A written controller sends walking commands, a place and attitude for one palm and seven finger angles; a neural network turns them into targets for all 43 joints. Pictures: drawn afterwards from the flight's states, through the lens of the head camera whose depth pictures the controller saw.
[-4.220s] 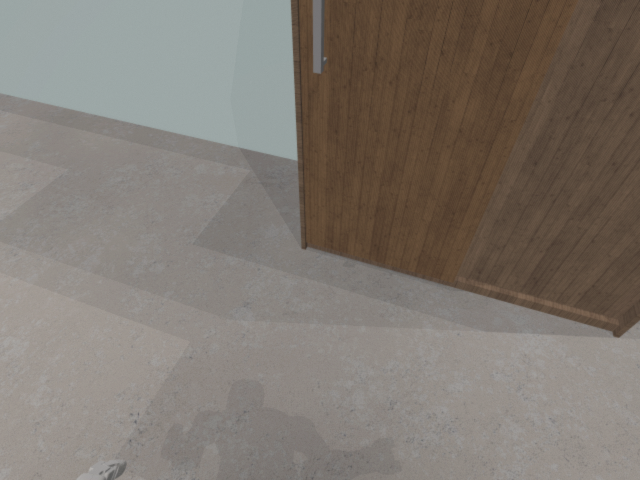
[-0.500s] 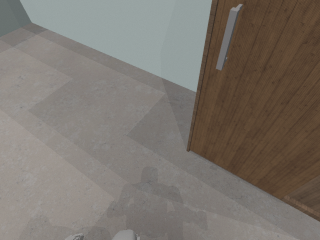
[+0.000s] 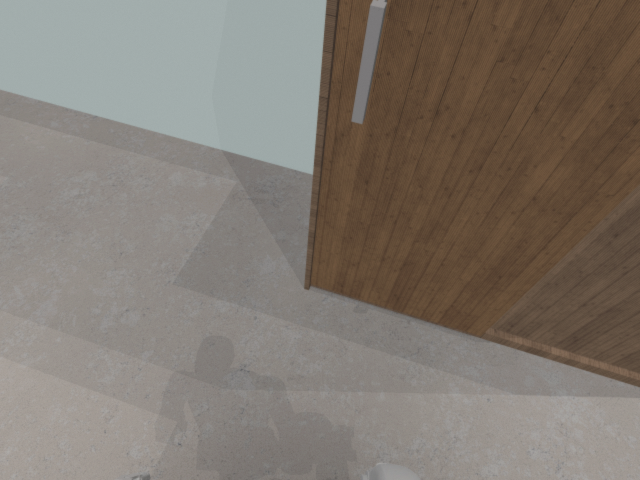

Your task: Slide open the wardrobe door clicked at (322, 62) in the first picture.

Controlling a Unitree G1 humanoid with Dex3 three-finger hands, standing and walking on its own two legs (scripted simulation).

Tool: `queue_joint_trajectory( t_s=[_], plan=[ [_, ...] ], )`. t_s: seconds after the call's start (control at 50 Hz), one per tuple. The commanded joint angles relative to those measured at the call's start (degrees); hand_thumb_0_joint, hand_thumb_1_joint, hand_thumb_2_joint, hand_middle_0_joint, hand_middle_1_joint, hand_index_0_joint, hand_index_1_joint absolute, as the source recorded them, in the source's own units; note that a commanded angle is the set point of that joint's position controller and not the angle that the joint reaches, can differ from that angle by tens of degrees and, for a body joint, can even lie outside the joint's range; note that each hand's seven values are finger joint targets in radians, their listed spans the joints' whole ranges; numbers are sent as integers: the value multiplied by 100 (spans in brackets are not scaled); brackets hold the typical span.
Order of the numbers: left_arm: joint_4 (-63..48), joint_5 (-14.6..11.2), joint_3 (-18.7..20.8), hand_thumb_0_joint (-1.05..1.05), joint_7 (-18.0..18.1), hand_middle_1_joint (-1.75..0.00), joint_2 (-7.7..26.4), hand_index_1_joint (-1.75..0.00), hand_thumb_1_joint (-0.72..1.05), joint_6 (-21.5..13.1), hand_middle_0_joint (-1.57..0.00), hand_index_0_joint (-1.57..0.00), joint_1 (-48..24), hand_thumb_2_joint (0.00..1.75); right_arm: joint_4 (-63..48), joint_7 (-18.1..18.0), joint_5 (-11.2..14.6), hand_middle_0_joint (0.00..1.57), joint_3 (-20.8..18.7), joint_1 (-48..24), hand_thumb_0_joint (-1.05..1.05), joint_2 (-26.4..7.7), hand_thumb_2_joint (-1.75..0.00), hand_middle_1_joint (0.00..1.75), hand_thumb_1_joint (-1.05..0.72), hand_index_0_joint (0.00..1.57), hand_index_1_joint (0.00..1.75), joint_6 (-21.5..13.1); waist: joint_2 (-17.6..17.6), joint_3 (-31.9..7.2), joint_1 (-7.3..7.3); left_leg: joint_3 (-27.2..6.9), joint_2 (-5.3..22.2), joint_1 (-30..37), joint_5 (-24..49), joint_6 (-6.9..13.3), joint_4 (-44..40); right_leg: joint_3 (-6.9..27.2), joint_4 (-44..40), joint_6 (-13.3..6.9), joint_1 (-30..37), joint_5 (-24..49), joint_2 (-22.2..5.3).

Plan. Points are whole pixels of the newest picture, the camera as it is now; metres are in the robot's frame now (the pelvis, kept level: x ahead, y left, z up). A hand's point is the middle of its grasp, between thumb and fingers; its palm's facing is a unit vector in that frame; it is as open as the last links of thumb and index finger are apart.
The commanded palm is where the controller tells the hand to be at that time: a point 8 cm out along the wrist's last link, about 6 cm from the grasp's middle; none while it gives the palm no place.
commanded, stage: turn to face it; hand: left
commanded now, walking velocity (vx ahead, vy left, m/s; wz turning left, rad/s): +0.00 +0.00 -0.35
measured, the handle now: (369, 62) +0.73 -0.03 +0.12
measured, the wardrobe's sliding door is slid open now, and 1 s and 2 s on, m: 0.00 0.00 0.00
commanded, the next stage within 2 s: take the last steps up to it in 0.26 s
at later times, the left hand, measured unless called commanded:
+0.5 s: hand out of the picture +0.12 +0.13 -0.16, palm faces -0.13 -0.97 -0.22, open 7.4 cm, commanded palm none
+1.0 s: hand (251, 411) +0.23 +0.11 -0.18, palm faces -0.22 -0.96 -0.19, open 7.4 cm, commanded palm none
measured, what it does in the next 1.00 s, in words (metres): walks ahead: right foot, then left foot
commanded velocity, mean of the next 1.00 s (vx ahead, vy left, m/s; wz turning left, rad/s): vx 0.16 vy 0.01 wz -0.12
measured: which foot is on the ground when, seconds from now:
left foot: down 0.00-0.18, up 0.20-0.60, down 0.62-1.00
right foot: up 0.00-0.14, down 0.16-0.62, up 0.64-1.00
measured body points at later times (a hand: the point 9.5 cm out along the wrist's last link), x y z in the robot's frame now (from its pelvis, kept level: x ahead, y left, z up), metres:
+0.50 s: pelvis +0.02 -0.04 +0.00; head +0.04 -0.06 +0.45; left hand +0.12 +0.18 -0.14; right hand +0.02 -0.29 -0.16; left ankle +0.03 +0.10 -0.69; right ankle -0.02 -0.13 -0.74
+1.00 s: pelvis +0.14 -0.05 -0.01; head +0.17 -0.06 +0.44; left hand +0.24 +0.16 -0.16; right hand +0.01 -0.22 -0.16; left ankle +0.06 +0.08 -0.74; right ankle +0.19 -0.18 -0.72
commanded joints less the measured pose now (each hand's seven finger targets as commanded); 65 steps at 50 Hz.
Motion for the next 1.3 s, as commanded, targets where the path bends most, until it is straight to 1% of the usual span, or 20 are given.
queue_joint_trajectory(
  t_s=[0.0, 0.06, 0.12, 0.16, 0.18, 0.28, 0.48, 0.56, 0.58, 0.6, 0.62, 0.64, 0.74, 0.92, 0.98, 1.0, 1.04, 1.1, 1.14, 1.28],
  plan=[
    [-599, -7, -46, 0, -22, -30, 86, -30, 90, -166, -20, -20, -487, 90, -100, -28, -51, 20, -360, 500, 0, -1280, -90, 30, -90, 20, 30, -55, 1327, -603, -290, -745, 1463, 944, 3472, 609, -474, -330, -915, -112, -99, -96, -21],
    [-571, -1, -86, 0, 12, -30, 58, -30, 90, -238, -20, -20, -498, 90, 13, 6, -71, 20, -399, 556, 0, -1328, -90, 30, -90, 20, 30, -34, 1424, -650, -313, -751, 1515, 846, 3587, 557, -217, -443, -1707, -262, 329, -101, 74],
    [-332, 15, -43, 0, 76, -30, 320, -30, 90, -381, -20, -20, 271, 90, 24, 51, 2, 20, -386, 444, 0, -1264, -90, 30, -90, 20, 30, -22, 849, -1038, 92, -275, 1250, 166, 2696, -2, 838, -326, -3624, -456, 1943, 1717, -51],
    [-118, -14, 82, 0, 230, -30, 1205, -30, 90, -494, -20, -20, 906, 90, -299, 63, 35, 20, -194, 169, 0, -659, -90, 30, -90, 20, 30, 62, -1206, -1216, 348, -265, 262, -2136, -1954, -604, 2961, 1891, -3628, -1494, 3090, 5485, -2276],
    [-81, -50, 118, 0, 297, -30, 1102, -30, 90, -476, -20, -20, 959, 90, -283, -16, 31, 20, -183, -122, 0, -722, -90, 30, -90, 20, 30, 155, -1273, -1179, 452, -907, 262, -2091, -1977, -528, 3356, 1793, -3649, -1686, 2625, 5397, -2017],
    [-303, -29, -28, 0, 285, -30, 566, -30, 90, -488, -20, -20, 26, 90, 170, 35, -23, 20, -233, 318, 0, -701, -90, 30, -90, 20, 30, 214, -605, -648, -104, -976, 194, -1973, -526, -652, 3769, 783, -3861, -1369, 1835, 4041, -1121],
    [86, 47, 11, 0, 218, -30, 562, -30, 90, -633, -20, -20, 687, 90, 26, 164, -53, 20, -159, -210, 0, -564, -90, 30, -90, 20, 30, -32, -599, -337, 231, -772, 9, -1620, -676, -501, 1782, 1602, -4483, -1659, 1885, 1018, -1212],
    [269, -19, -18, 0, 186, -30, 441, -30, 90, -649, -20, -20, 612, 90, 321, 142, -34, 20, -99, 562, 0, -471, -90, 30, -90, 20, 30, -217, -325, -378, -116, -454, -231, 220, 220, -351, -161, 1209, -3906, -1287, 1049, 401, -727],
    [259, -33, -67, 0, 166, -30, 190, -30, 90, -633, -20, -20, 660, 90, 477, 100, -38, 20, -123, 948, 0, -692, -90, 30, -90, 20, 30, -279, 441, -411, -250, -950, 126, 1041, -37, -206, -531, 939, -3232, -1091, 316, 80, -381],
    [158, -46, -132, 0, 126, -30, -150, -30, 90, -614, -20, -20, 656, 90, 578, 73, -109, 20, -230, 1408, 0, -1172, -90, 30, -90, 20, 30, -277, 1765, -297, -422, -2503, 1311, 1350, -931, 271, -1131, 153, -1888, -811, -637, -431, 286],
    [-8, -11, -153, 0, 128, -30, -159, -30, 90, -633, -20, -20, 417, 90, 562, 47, -116, 20, -272, 1641, 0, -1411, -90, 30, -90, 20, 30, -216, 2081, -63, -523, -3582, 2066, 1024, -1753, 735, -1861, -185, -693, -690, -1126, -883, 405],
    [19, 51, -119, 0, 135, -30, -11, -30, 90, -612, -20, -20, 161, 90, 580, 11, -105, 20, -225, 1550, 0, -1200, -90, 30, -90, 20, 30, -229, 1654, 201, -544, -3610, 2054, 636, -1802, 802, -2039, 153, 103, -700, -1282, -614, 146],
    [401, 56, -136, 0, 30, -30, -213, -30, 90, -589, -20, -20, 635, 90, 568, -23, -14, 20, -35, 1012, 0, -604, -90, 30, -90, 20, 30, -404, 825, 137, -36, -1613, 1089, 377, 609, 568, -1820, 21, 365, -483, -898, 857, -223],
    [259, 26, -240, 0, 67, -30, -502, -30, 90, -641, -20, -20, -95, 90, 1103, -18, -55, 20, -128, 1575, 0, -535, -90, 30, -90, 20, 30, -351, 981, 211, -246, -933, 1111, 685, 2567, 653, -1138, -618, -1876, -472, -199, 950, -177],
    [511, 46, -174, 0, 83, -30, -359, -30, 90, -723, -20, -20, 650, 90, 1161, -14, -31, 20, -124, 1431, 0, -516, -90, 30, -90, 20, 30, -315, 700, -130, 163, -737, 875, 287, 2657, 430, -156, -867, -2871, -583, 1294, 1489, 117],
    [729, 62, -111, 0, 115, -30, -96, -30, 90, -790, -20, -20, 1296, 90, 1168, 12, 23, 20, -119, 1439, 0, -437, -90, 30, -90, 20, 30, -342, 356, -513, 448, -592, 652, -237, 2392, 236, 723, -496, -3082, -704, 2428, 1773, -137],
    [1001, -8, 65, 0, 225, -30, 776, -30, 90, -864, -20, -20, 2446, 90, 899, 52, 83, 20, -71, 1484, 0, -162, -90, 30, -90, 20, 30, -344, -1393, -1358, 662, -350, -319, -1955, -1803, -142, 3639, 2488, -4090, -1778, 3692, 2441, -2453],
    [645, -16, -129, 0, 344, -30, 79, -30, 90, -791, -20, -20, 976, 90, 913, 30, 34, 20, -80, 906, 0, -47, -90, 30, -90, 20, 30, -179, -139, -279, 228, -1129, 269, -1839, -925, -187, 4024, 1318, -4367, -1589, 1599, 2690, -2026],
    [521, 33, -228, 0, 391, -30, -189, -30, 90, -792, -20, -20, 519, 90, 1060, 9, 33, 20, -11, 1205, 0, 186, -90, 30, -90, 20, 30, -7, -193, -358, -93, -1050, 250, -1113, -734, -340, 3122, 426, -4193, -1391, 939, 4098, -1684],
    [303, 40, -57, 0, 441, -30, 346, -30, 90, -562, -20, -20, 471, 90, 558, 68, 35, 20, -149, 529, 0, -105, -90, 30, -90, 20, 30, 219, -620, -558, 88, -836, -135, -1387, -645, -512, 2420, 141, -3688, -1537, 1523, 5050, -1672]
  ],
)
